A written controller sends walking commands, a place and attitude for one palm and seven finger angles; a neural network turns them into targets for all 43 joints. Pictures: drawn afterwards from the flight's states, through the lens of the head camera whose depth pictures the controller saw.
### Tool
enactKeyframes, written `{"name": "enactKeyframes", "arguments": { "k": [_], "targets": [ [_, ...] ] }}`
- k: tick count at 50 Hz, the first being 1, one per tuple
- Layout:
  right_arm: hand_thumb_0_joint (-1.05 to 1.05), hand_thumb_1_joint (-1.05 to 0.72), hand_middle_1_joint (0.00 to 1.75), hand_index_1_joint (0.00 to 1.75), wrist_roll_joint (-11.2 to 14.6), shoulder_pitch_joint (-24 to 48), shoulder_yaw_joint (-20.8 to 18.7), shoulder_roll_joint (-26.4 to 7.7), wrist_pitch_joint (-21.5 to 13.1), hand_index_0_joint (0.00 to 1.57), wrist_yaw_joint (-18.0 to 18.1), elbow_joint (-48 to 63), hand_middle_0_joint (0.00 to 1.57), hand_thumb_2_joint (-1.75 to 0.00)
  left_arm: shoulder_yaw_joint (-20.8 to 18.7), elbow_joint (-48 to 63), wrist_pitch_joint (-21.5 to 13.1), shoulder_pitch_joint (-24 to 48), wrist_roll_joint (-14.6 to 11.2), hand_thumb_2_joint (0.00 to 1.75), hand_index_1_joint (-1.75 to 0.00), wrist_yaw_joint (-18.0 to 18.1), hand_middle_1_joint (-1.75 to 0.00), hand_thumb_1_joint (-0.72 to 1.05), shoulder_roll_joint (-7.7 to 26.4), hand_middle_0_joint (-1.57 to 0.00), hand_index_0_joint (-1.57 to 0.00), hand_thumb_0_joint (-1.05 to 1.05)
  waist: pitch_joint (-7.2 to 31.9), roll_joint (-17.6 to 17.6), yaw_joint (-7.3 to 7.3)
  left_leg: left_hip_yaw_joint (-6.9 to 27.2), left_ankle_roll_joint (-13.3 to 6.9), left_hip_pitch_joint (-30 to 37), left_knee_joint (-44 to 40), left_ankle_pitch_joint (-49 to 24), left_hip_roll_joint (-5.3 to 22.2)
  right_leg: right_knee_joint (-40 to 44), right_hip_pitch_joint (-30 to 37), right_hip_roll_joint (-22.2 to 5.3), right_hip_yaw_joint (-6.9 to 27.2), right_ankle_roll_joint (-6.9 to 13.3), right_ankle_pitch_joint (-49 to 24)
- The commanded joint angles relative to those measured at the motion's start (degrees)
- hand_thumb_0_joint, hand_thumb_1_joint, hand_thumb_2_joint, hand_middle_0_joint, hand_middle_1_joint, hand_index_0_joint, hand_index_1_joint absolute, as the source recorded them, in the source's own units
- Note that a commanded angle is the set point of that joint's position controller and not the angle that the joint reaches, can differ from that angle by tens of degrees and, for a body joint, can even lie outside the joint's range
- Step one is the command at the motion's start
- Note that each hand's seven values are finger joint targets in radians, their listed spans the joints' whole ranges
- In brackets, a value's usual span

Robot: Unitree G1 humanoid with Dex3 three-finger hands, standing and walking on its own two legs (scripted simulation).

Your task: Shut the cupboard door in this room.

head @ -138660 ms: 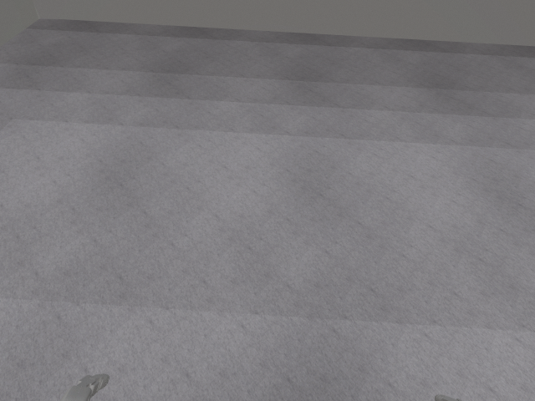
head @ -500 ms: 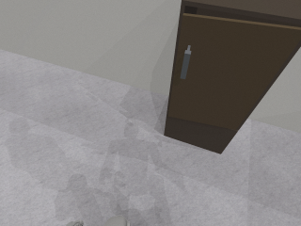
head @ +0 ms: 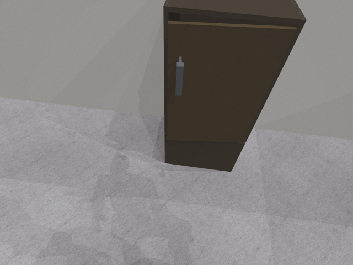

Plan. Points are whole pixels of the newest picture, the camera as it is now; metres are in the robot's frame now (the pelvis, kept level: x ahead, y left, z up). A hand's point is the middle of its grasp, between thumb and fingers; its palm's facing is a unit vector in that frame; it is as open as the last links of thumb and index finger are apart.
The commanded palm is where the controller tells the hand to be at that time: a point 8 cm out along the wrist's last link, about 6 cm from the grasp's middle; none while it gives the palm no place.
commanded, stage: take the last steps up to it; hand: left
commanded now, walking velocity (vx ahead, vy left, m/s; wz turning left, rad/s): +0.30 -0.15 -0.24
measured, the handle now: (179, 76) +0.71 +0.02 +0.01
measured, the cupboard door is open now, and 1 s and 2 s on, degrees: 7 7 7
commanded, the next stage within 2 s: come to a stop and stand still in 0.66 s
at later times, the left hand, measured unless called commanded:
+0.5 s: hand out of the picture +0.11 +0.14 -0.20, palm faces -0.07 -0.99 -0.12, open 7.4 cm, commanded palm none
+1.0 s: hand (173, 186) +0.37 +0.02 -0.16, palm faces -0.13 -0.96 -0.24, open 7.3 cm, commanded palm none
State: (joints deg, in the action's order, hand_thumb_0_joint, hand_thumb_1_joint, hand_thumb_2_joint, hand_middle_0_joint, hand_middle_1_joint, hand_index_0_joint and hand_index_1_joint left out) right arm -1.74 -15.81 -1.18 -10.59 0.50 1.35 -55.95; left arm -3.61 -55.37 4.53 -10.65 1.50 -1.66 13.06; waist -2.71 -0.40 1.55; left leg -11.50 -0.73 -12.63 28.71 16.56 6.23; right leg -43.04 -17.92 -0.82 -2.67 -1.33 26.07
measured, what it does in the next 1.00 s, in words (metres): walks ahead: right foot, then left foot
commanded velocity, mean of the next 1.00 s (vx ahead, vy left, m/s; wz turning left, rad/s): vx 0.09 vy -0.04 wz -0.07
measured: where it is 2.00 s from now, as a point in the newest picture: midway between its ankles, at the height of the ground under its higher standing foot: outside the picture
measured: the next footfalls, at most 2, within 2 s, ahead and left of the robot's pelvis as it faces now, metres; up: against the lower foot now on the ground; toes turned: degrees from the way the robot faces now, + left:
right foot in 0.08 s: +0.01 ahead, -0.12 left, +0.00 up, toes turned -5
left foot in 0.44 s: +0.21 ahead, +0.07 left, +0.00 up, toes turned +5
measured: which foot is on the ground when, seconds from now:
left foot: down 0.00-0.08, up 0.10-0.42, down 0.44-0.84, up 0.86-1.00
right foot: up 0.00-0.06, down 0.08-0.44, up 0.46-0.82, down 0.84-1.00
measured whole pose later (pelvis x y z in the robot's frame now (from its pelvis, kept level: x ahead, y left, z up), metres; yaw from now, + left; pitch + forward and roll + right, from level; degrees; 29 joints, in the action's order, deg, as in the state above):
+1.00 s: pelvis +0.25 -0.14 +0.00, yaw -6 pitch +1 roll +2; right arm 0.4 -13.1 -2.6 -12.9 2.5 1.5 -59.9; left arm -1.2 -57.1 -0.8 -6.7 1.4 1.2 7.9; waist -6.2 -2.0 1.4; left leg -2.3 2.7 -20.5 56.8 31.8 1.8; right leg -31.0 -19.3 -3.1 -5.1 2.0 12.1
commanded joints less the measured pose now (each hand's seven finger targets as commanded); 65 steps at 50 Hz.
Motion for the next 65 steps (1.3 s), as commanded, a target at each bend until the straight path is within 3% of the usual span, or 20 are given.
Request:
{"name": "enactKeyframes", "arguments": {
  "k": [1, 2, 3, 4, 9, 17, 20, 21, 22, 23, 27, 31, 37, 40, 42, 44, 46, 52, 61, 65],
  "targets": [
    [0.0, -0.9, 0.3, 0.3, -0.16, -2.09, -4.02, -13.75, -0.6, 0.2, 0.6, 1.22, 0.2, -0.9, -1.13, 3.19, -2.18, -2.18, 0.09, 0.9, -0.3, -0.81, -0.3, 0.9, 3.47, -0.2, -0.2, 0.0, 3.4, -6.45, -1.36, 12.55, -4.07, -1.4, -7.91, 6.54, 13.02, 15.76, 8.02, 1.77, -2.84, 2.19, -7.56],
    [0.0, -0.9, 0.3, 0.3, 0.21, -1.45, -3.82, -11.95, -0.81, 0.2, 0.28, 1.22, 0.2, -0.9, -1.69, 1.9, -2.68, -5.3, 0.23, 0.9, -0.3, -0.6, -0.3, 0.9, 5.66, -0.2, -0.2, 0.0, 3.36, -1.58, -3.13, 9.42, -2.07, -8.96, -2.16, 9.14, 9.54, 22.82, 17.03, -0.09, 0.89, 3.62, -7.47],
    [0.0, -0.9, 0.3, 0.3, 0.94, 0.8, -2.8, -7.98, -0.93, 0.2, 0.09, 2.86, 0.2, -0.9, -2.69, 0.52, -3.39, -10.57, 0.68, 0.9, -0.3, 0.11, -0.3, 0.9, 10.56, -0.2, -0.2, 0.0, 3.69, 13.83, -6.01, 0.68, 1.56, -20.3, 11.79, 16.78, 1.5, 31.27, 24.55, -12.04, 17.6, 8.46, 2.01],
    [0.0, -0.9, 0.3, 0.3, 0.47, 7.47, -2.18, -7.47, -0.74, 0.2, -0.14, 5.62, 0.2, -0.9, -3.07, -0.4, -3.4, -12.89, 0.11, 0.9, -0.3, 1.02, -0.3, 0.9, 13.39, -0.2, -0.2, 0.0, -1.11, 18.42, -8.16, 2.97, 2.65, -28.47, 25.35, 21.89, -2.75, 35.0, 20.54, -19.26, 28.51, 14.06, 0.65],
    [0.0, -0.9, 0.3, 0.3, -0.39, 3.85, -3.09, -7.74, -0.62, 0.2, -1.22, 2.74, 0.2, -0.9, -1.05, 1.56, -5.52, -4.03, -0.16, 0.9, -0.3, 1.98, -0.3, 0.9, 5.58, -0.2, -0.2, 0.0, -5.32, 8.35, -0.97, 8.85, 2.98, -25.48, 34.02, 5.64, 0.8, 34.09, 9.78, -12.23, 14.07, 14.79, -6.18],
    [0.0, -0.9, 0.3, 0.3, -0.1, 5.64, -2.51, -5.08, -1.86, 0.2, -1.33, 4.26, 0.2, -0.9, -1.11, -1.86, -6.31, -7.59, 0.31, 0.9, -0.3, 1.67, -0.3, 0.9, 6.76, -0.2, -0.2, 0.0, -1.35, 5.74, -1.42, 5.39, 2.36, -18.0, 14.08, 3.33, -0.95, 28.92, 15.3, -10.9, 11.2, 15.04, -23.7],
    [0.0, -0.9, 0.3, 0.3, -0.43, -3.53, -2.68, -7.0, -3.01, 0.2, -0.24, 0.91, 0.2, -0.9, -1.23, -2.32, -6.15, -5.69, -0.52, 0.9, -0.3, 1.29, -0.3, 0.9, 6.99, -0.2, -0.2, 0.0, 3.54, 2.77, 3.13, 2.12, 1.6, -1.18, 0.68, -4.89, -4.63, 14.08, 13.16, -6.23, 6.74, 11.67, -37.98],
    [0.0, -0.9, 0.3, 0.3, -0.97, -10.89, -3.45, -10.76, -3.56, 0.2, 0.43, -1.2, 0.2, -0.9, -1.01, -1.97, -6.13, -7.18, -0.95, 0.9, -0.3, 1.13, -0.3, 0.9, 4.69, -0.2, -0.2, 0.0, 8.96, -3.5, 5.63, 11.73, -0.47, 13.97, -3.9, -8.86, 2.06, 0.71, 3.89, -3.19, 4.97, 8.5, -32.07],
    [0.0, -0.9, 0.3, 0.3, -1.5, -17.33, -4.89, -17.4, -3.61, 0.2, 0.98, -2.44, 0.2, -0.9, 0.07, -0.82, -5.94, -9.19, -1.23, 0.9, -0.3, 0.48, -0.3, 0.9, 0.9, -0.2, -0.2, 0.0, 12.18, -17.74, 6.48, 35.77, -7.4, 25.37, -7.58, -11.99, 20.11, -17.18, -13.55, 3.73, -0.05, 4.97, -0.23],
    [0.0, -0.9, 0.3, 0.3, -0.82, -18.05, -4.36, -17.99, -3.01, 0.2, 1.61, -2.15, 0.2, -0.9, -0.07, 0.58, -5.68, -5.97, -0.68, 0.9, -0.3, 0.5, -0.3, 0.9, 3.99, -0.2, -0.2, 0.0, 11.37, -12.26, 7.03, 42.0, -11.47, 22.29, -11.89, -11.55, 25.18, -27.13, -16.76, 2.8, 5.87, 5.47, 6.43],
    [0.0, -0.9, 0.3, 0.3, -0.39, -4.43, -2.04, -9.58, -3.58, 0.2, 1.74, 0.61, 0.2, -0.9, -1.1, 0.24, -4.03, -3.09, 0.59, 0.9, -0.3, -0.65, -0.3, 0.9, 3.14, -0.2, -0.2, 0.0, -3.57, -8.82, 0.62, 23.49, -6.85, 0.48, -16.87, -5.48, 17.01, -27.87, -16.59, -3.32, 6.49, 3.04, -6.56],
    [0.0, -0.9, 0.3, 0.3, -0.34, -3.56, -2.52, -10.2, -3.86, 0.2, 1.25, 0.14, 0.2, -0.9, -0.67, -0.15, -3.23, -4.84, -0.01, 0.9, -0.3, -0.9, -0.3, 0.9, 0.68, -0.2, -0.2, 0.0, 1.73, -8.97, -0.99, 9.9, -5.86, 4.29, -14.52, -17.85, 12.34, -14.82, -13.04, -3.45, 2.28, 1.36, -10.21],
    [0.0, -0.9, 0.3, 0.3, -0.31, -3.01, -3.8, -10.84, -2.4, 0.2, 0.08, -0.47, 0.2, -0.9, -0.21, 1.29, -3.95, -1.06, 0.06, 0.9, -0.3, -0.74, -0.3, 0.9, 0.84, -0.2, -0.2, 0.0, -1.25, -9.28, -0.47, 6.94, -5.07, -0.84, -12.43, -10.23, 11.18, 2.82, -3.88, -1.76, -3.23, 0.76, -15.33],
    [0.0, -0.9, 0.3, 0.3, 0.23, -1.74, -3.4, -9.45, -1.59, 0.2, -0.27, -0.91, 0.2, -0.9, -0.78, -1.37, -5.42, -9.26, 0.03, 0.9, -0.3, 0.1, -0.3, 0.9, 3.35, -0.2, -0.2, 0.0, 2.46, -3.06, -4.8, 2.97, -0.75, -3.71, 0.83, -9.92, 5.59, 14.57, 10.8, -1.01, -2.52, 1.0, -22.55],
    [0.0, -0.9, 0.3, 0.3, 1.52, -5.47, -1.53, -2.08, -0.67, 0.2, -0.42, -0.07, 0.2, -0.9, -1.42, -3.03, -7.03, -13.36, -0.06, 0.9, -0.3, 1.91, -0.3, 0.9, 11.48, -0.2, -0.2, 0.0, 9.14, 17.41, -4.39, 4.81, 2.71, -9.28, 22.19, 21.04, -3.82, 23.01, 16.46, -21.02, 18.58, 7.7, -51.29],
    [0.0, -0.9, 0.3, 0.3, 1.86, -6.18, -1.4, -1.58, 0.32, 0.2, 0.15, -1.51, 0.2, -0.9, -0.27, -1.63, -6.76, -5.98, -0.09, 0.9, -0.3, 2.87, -0.3, 0.9, 9.04, -0.2, -0.2, 0.0, 6.86, 10.12, -1.91, 9.95, 2.38, -7.57, 25.26, 18.95, -1.9, 21.51, 11.96, -20.06, 14.38, 10.56, -62.06],
    [0.0, -0.9, 0.3, 0.3, 2.14, -4.94, -1.9, -5.23, 1.1, 0.2, 0.67, -2.59, 0.2, -0.9, -0.38, -1.36, -6.18, -4.61, -0.24, 0.9, -0.3, 3.93, -0.3, 0.9, 8.15, -0.2, -0.2, 0.0, 9.79, 15.85, -2.59, 12.14, 3.23, -10.71, 30.59, 17.53, -2.25, 18.14, 16.11, -20.24, 13.88, 12.01, -72.21],
    [0.0, -0.9, 0.3, 0.3, 1.19, 1.46, -2.53, -4.92, 3.07, 0.2, -0.28, -0.21, 0.2, -0.9, -1.55, 0.18, -4.84, -2.68, -0.07, 0.9, -0.3, 4.84, -0.3, 0.9, 7.47, -0.2, -0.2, 0.0, 9.12, 5.41, -3.45, 13.08, 4.41, -14.41, 35.53, 10.62, -5.37, 20.38, 13.84, -20.4, 9.88, 12.95, -62.28],
    [0.0, -0.9, 0.3, 0.3, 1.22, 4.14, -2.58, -5.04, 2.7, 0.2, -1.19, 3.05, 0.2, -0.9, -1.77, 2.5, -4.21, -0.22, 0.98, 0.9, -0.3, 4.3, -0.3, 0.9, 8.8, -0.2, -0.2, 0.0, 7.21, 12.06, -2.54, 11.87, 3.5, -6.95, 18.75, 9.01, -4.94, 23.93, 6.35, -18.86, 9.79, 12.67, -35.44],
    [0.0, -0.9, 0.3, 0.3, 1.17, -1.11, -2.28, -7.1, 0.9, 0.2, -1.04, 1.4, 0.2, -0.9, -1.06, 1.95, -3.18, -0.64, -0.07, 0.9, -0.3, 3.64, -0.3, 0.9, 6.98, -0.2, -0.2, 0.0, 8.08, 3.75, -0.39, 12.35, 2.39, 9.34, -6.98, -5.66, -2.88, 14.86, -2.3, -10.92, 5.86, 4.74, -15.33]
  ]
}}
